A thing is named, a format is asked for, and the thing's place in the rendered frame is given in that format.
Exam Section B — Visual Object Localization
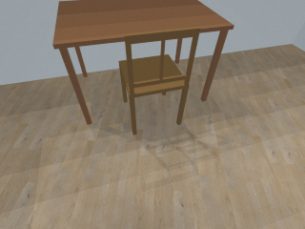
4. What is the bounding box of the table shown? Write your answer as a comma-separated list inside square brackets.
[52, 0, 234, 125]

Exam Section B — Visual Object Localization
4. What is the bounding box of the chair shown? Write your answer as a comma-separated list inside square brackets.
[118, 27, 200, 135]

